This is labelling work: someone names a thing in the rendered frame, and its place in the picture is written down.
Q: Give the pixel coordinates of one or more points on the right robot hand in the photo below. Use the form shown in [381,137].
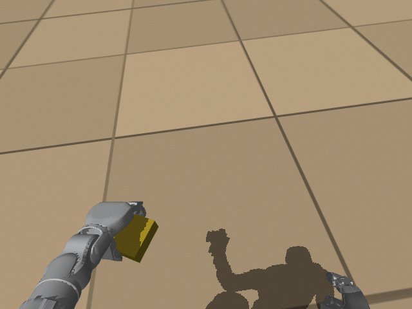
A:
[352,296]

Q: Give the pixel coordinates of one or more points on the left robot hand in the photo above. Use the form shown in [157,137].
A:
[114,216]

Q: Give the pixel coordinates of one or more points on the small box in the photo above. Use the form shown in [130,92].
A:
[134,239]

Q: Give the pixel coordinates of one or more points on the left robot arm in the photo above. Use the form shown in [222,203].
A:
[69,273]

